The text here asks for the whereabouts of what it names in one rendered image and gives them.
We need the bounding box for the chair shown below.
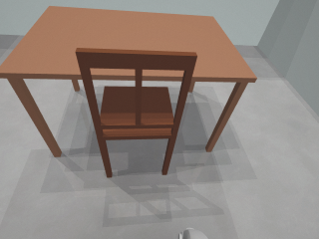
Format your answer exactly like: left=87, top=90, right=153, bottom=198
left=75, top=48, right=197, bottom=178

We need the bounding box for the table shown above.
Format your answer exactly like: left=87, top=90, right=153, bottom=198
left=0, top=6, right=257, bottom=157

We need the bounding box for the robot right thigh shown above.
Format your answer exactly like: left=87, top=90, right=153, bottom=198
left=177, top=229, right=208, bottom=239

